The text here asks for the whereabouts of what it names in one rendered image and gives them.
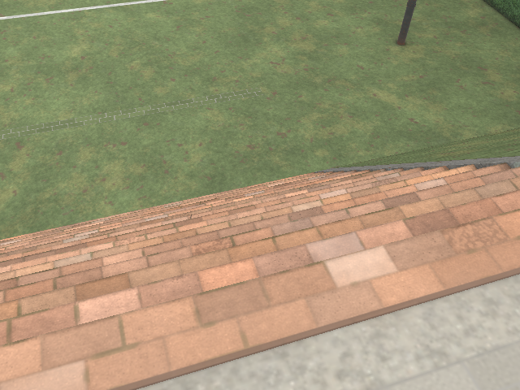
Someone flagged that stairs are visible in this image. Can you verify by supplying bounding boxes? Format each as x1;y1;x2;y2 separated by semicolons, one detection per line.
0;162;520;345

